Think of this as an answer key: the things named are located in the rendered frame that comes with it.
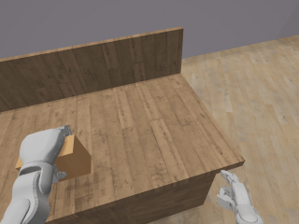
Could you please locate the robot left hand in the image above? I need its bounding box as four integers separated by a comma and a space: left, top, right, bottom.
20, 124, 73, 184

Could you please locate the robot left forearm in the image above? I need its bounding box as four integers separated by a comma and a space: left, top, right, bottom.
0, 161, 54, 224

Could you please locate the robot right hand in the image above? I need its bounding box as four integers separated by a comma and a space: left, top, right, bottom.
217, 170, 252, 213

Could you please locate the table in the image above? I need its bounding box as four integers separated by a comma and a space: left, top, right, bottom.
0, 26, 245, 224

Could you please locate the robot right forearm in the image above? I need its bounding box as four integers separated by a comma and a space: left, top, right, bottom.
235, 203, 263, 224

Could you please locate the sponge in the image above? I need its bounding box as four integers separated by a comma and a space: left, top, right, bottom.
15, 134, 92, 182

